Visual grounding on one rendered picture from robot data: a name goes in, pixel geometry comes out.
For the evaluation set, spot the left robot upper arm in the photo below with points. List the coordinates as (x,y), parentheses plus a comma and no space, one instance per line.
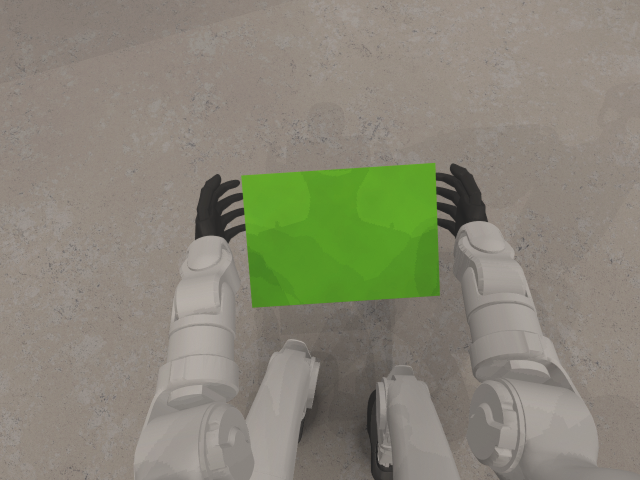
(207,442)

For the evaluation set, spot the left robot forearm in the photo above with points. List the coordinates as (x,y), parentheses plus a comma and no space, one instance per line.
(200,367)

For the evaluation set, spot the robot right hand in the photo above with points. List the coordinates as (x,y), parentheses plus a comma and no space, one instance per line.
(467,198)

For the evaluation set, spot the left robot foot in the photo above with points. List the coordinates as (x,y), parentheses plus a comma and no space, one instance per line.
(301,427)

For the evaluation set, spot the robot left hand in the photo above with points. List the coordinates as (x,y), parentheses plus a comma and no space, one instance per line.
(209,221)

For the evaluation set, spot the right robot upper arm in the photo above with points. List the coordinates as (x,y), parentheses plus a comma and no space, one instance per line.
(530,431)

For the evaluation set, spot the right robot forearm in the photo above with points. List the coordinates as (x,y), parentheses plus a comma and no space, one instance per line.
(507,340)

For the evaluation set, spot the carton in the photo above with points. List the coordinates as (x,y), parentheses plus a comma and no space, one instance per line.
(342,235)

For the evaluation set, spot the robot left thigh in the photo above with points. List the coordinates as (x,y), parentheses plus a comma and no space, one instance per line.
(274,419)

